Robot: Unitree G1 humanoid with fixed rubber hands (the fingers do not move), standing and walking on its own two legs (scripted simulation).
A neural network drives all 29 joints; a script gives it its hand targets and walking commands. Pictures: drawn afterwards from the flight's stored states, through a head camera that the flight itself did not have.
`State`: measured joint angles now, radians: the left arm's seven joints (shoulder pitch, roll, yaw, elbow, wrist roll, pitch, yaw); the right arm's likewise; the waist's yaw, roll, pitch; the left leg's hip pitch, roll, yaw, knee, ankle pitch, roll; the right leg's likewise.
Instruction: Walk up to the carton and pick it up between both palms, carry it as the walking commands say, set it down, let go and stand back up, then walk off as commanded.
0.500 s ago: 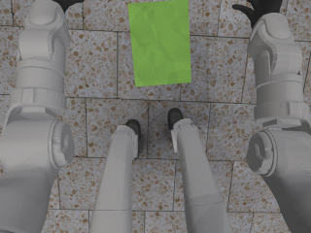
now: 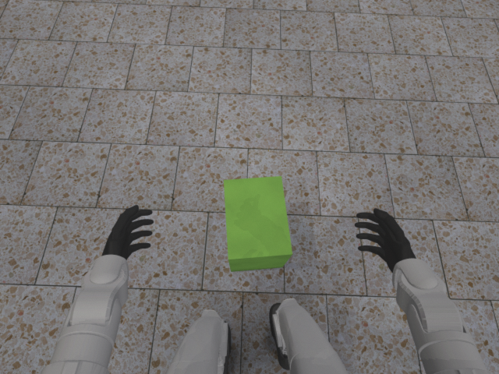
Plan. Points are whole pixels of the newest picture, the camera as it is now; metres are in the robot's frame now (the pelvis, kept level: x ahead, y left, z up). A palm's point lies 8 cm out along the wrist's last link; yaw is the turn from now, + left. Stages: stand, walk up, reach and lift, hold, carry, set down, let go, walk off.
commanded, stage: let go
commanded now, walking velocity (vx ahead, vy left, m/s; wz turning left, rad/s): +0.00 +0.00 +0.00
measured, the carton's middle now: (254, 226) +0.49 -0.05 -0.60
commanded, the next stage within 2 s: stand in 0.72 s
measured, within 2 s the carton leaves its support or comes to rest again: neither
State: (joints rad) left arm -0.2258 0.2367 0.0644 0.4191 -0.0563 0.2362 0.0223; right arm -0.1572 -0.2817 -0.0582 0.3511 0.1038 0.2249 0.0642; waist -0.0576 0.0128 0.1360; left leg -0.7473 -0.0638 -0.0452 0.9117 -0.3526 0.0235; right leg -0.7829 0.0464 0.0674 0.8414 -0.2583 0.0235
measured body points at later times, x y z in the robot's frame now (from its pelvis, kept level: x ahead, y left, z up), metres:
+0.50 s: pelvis +0.06 -0.02 +0.04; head +0.08 -0.04 +0.49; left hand +0.25 +0.22 -0.02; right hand +0.23 -0.27 -0.04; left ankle +0.06 +0.10 -0.69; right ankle +0.10 -0.13 -0.69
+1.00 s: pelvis +0.12 -0.01 +0.05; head +0.13 -0.01 +0.50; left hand +0.30 +0.22 -0.03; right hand +0.27 -0.28 -0.04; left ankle +0.06 +0.10 -0.69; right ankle +0.10 -0.13 -0.69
